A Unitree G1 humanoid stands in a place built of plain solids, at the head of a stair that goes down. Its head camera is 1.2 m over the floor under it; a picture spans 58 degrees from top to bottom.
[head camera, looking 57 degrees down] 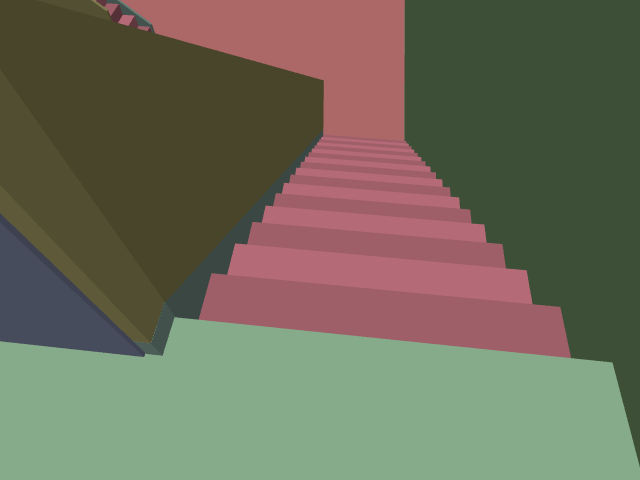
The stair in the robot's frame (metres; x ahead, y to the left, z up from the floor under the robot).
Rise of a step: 0.20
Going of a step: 0.26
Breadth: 1.26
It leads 6 degrees to the right of straight ahead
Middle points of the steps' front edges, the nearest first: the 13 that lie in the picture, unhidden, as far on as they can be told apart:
0.44 -0.19 0.00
0.70 -0.22 -0.20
0.96 -0.25 -0.40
1.22 -0.28 -0.60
1.48 -0.31 -0.81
1.74 -0.33 -1.01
1.99 -0.36 -1.21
2.25 -0.39 -1.41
2.51 -0.42 -1.61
2.77 -0.45 -1.81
3.03 -0.47 -2.02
3.29 -0.50 -2.22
3.55 -0.53 -2.42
